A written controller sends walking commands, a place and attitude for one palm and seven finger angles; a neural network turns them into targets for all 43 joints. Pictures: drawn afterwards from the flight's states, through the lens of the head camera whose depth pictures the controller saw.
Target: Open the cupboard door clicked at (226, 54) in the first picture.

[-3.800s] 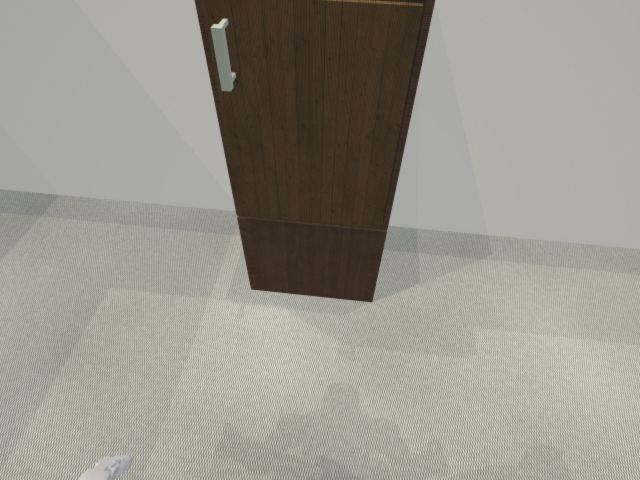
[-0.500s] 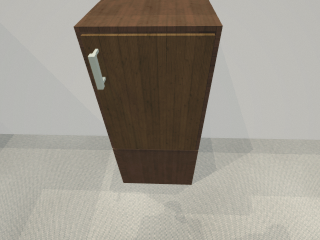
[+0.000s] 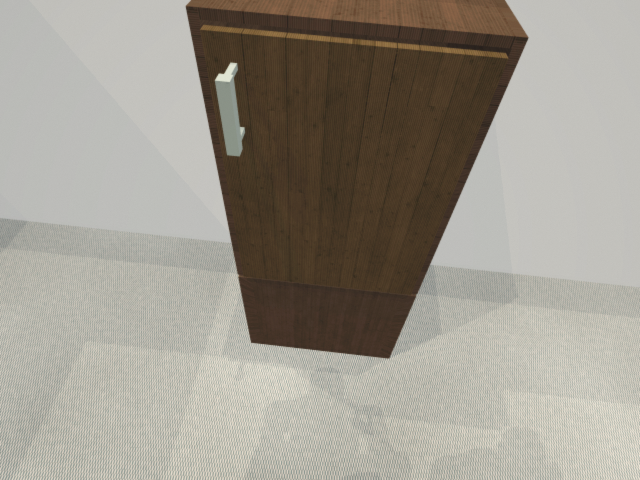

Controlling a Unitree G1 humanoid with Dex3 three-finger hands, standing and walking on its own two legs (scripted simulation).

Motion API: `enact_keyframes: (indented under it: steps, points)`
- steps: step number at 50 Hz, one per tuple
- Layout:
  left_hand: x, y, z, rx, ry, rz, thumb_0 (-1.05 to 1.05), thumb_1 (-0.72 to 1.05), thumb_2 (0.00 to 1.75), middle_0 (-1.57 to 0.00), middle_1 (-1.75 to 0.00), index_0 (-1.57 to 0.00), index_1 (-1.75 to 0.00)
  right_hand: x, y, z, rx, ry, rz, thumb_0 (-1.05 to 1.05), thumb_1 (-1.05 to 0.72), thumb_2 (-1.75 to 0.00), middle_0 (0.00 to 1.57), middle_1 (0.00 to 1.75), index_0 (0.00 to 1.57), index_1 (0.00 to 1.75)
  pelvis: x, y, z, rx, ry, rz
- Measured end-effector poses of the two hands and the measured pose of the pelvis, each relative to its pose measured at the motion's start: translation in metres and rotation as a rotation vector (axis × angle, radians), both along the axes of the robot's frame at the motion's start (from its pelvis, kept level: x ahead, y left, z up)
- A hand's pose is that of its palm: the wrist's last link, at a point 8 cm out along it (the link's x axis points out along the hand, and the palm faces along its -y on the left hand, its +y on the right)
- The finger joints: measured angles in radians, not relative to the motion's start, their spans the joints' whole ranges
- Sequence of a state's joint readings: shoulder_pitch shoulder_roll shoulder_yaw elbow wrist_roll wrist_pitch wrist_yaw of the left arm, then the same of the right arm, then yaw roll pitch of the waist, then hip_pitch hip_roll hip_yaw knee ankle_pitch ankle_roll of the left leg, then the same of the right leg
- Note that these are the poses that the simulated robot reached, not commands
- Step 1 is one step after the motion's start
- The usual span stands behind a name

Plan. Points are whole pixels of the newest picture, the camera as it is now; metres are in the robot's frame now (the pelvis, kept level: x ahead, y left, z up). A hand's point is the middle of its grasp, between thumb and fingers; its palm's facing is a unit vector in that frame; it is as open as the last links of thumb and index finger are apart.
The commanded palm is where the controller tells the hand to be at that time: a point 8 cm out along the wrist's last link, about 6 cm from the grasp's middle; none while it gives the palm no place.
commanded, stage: come to a stop and stand still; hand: left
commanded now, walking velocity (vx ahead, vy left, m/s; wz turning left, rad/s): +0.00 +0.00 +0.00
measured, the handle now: (233, 110) +0.58 +0.20 +0.15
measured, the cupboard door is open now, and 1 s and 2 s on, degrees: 0 0 0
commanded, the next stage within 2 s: look again from close up in 0.22 s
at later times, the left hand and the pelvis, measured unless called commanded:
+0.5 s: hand out of the picture +0.00 +0.18 -0.17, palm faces -0.01 -0.97 -0.24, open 7.3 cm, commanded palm none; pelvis -0.03 +0.00 +0.00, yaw +1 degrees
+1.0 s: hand out of the picture -0.01 +0.14 -0.17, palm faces +0.02 -0.98 -0.20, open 7.3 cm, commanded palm none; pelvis -0.02 -0.04 +0.00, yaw +0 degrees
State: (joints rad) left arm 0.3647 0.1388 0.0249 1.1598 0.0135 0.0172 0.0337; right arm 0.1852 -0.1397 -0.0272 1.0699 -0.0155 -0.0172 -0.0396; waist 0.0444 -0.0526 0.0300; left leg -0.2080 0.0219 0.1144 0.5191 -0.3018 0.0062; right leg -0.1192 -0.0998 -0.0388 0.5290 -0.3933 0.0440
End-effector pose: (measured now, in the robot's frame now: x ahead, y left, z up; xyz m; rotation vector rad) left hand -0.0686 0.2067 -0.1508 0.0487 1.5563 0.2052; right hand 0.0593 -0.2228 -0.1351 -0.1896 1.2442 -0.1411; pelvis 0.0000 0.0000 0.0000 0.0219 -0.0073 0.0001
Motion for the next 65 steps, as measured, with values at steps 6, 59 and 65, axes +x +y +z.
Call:
enact_keyframes:
  steps: [6, 59, 65]
  points:
    - [0.045, 0.016, 0.005, 0.033, -0.110, -0.053, 0.00, 0.91, 0.90, -0.20, -0.29, -0.20, -0.30, 0.012, 0.011, 0.002, 0.027, -0.040, -0.013, 0.00, -0.92, -0.89, 0.20, 0.30, 0.20, 0.30, 0.000, 0.004, 0.004, -0.009, -0.004, -0.001]
    - [0.049, -0.011, -0.005, 0.029, -0.139, -0.044, 0.00, 0.91, 0.90, -0.21, -0.30, -0.20, -0.30, -0.022, -0.043, -0.010, -0.012, 0.105, 0.028, 0.01, -0.91, -0.89, 0.20, 0.30, 0.19, 0.30, 0.012, -0.027, -0.009, -0.023, 0.008, 0.030]
    - [0.061, 0.008, -0.005, 0.033, -0.053, -0.064, 0.00, 0.91, 0.90, -0.21, -0.30, -0.20, -0.30, 0.001, -0.025, -0.004, -0.018, 0.049, 0.010, 0.01, -0.91, -0.89, 0.20, 0.29, 0.20, 0.30, 0.032, -0.014, -0.007, -0.007, 0.017, 0.007]
